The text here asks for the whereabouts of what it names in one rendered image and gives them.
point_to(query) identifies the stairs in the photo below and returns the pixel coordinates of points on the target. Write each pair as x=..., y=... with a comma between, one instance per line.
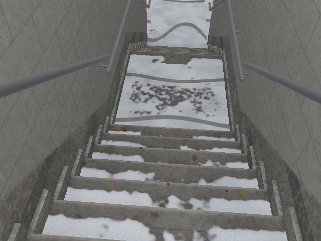
x=164, y=184
x=185, y=50

